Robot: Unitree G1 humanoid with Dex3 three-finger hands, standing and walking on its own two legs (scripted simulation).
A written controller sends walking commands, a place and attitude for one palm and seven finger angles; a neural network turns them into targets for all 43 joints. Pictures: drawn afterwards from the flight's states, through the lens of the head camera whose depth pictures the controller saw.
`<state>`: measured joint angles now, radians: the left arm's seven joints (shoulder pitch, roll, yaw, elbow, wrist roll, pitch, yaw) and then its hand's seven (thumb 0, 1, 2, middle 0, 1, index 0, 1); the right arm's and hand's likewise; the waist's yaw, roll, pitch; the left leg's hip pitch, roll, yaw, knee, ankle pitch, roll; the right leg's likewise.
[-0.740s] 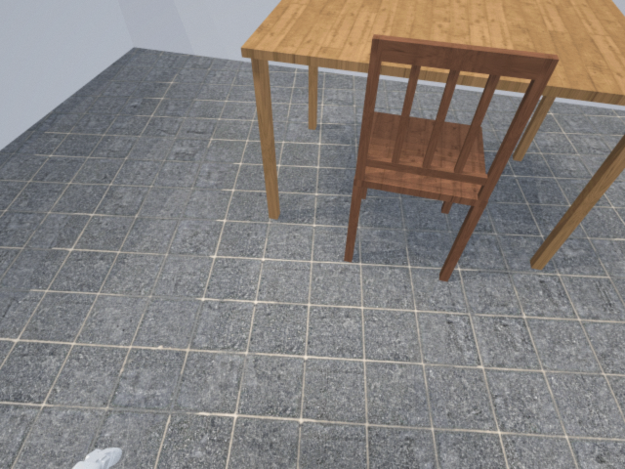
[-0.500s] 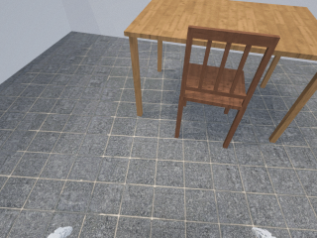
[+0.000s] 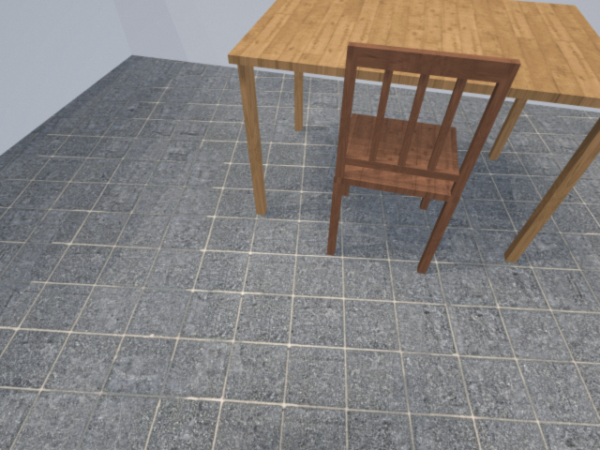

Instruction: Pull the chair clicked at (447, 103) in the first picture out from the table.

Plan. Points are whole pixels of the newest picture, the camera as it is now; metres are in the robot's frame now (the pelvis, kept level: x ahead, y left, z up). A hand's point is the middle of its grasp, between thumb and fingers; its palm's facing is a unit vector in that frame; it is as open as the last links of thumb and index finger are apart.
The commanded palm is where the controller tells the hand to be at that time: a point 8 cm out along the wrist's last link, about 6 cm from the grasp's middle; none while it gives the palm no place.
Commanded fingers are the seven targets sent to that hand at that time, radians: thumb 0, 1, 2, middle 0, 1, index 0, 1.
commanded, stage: stand and wait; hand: left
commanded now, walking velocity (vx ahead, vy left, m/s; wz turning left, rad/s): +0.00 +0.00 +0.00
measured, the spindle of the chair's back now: (412, 123) +0.97 -0.26 -0.10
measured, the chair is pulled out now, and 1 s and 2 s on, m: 0.00 0.00 0.00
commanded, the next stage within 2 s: look at it before walking up in 0.22 s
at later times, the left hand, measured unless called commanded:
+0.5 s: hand out of the picture +0.07 +0.24 -0.15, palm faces -0.02 -0.94 -0.33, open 7.3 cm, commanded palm none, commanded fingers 0.00 0.90 0.90 -0.20 -0.30 -0.20 -0.30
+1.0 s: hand out of the picture +0.06 +0.25 -0.15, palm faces -0.02 -0.94 -0.34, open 7.3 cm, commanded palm none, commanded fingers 0.00 0.90 0.90 -0.20 -0.30 -0.20 -0.30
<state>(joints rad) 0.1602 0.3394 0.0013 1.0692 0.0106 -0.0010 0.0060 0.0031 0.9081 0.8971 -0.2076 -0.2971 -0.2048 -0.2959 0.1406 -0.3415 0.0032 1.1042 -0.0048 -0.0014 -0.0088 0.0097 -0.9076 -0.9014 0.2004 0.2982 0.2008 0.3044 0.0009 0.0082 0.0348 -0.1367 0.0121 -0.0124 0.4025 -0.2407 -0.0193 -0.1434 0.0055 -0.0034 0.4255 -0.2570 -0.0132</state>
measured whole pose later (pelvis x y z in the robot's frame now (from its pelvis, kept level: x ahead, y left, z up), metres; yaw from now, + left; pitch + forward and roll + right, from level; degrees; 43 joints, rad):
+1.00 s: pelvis +0.00 +0.00 +0.00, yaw -1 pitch -1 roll +0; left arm 0.16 0.33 0.01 1.08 0.01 0.00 0.00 0.00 0.91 0.90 -0.21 -0.30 -0.20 -0.30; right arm 0.12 -0.32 0.00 1.11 0.00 -0.01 -0.01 0.01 -0.91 -0.90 0.20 0.30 0.20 0.30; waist 0.02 0.00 0.03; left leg -0.13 0.02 0.01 0.37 -0.22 -0.02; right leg -0.14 0.01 0.01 0.39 -0.23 -0.01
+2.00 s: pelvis -0.06 +0.02 -0.01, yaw -35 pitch +0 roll -1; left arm 0.22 0.26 0.08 0.88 0.03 0.05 -0.06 0.00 0.91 0.90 -0.20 -0.30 -0.20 -0.29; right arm 0.30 -0.24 -0.05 0.93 -0.02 -0.01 -0.01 0.01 -0.91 -0.90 0.20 0.30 0.20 0.30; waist -0.02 0.03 0.02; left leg -0.22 0.16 0.21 0.61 -0.38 -0.04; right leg -0.28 -0.02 -0.07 0.61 -0.40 0.00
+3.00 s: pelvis +0.22 -0.18 -0.02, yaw -66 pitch +0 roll -1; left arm 0.09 0.16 0.07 0.93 0.03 0.02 -0.04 0.00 0.91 0.90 -0.20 -0.30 -0.20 -0.29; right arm 0.48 -0.09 -0.04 1.09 -0.02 -0.04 -0.03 0.01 -0.91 -0.90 0.20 0.30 0.20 0.30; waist -0.06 0.00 0.12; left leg 0.03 0.12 0.45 0.51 -0.49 -0.01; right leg -0.53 0.00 -0.18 0.71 -0.19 -0.04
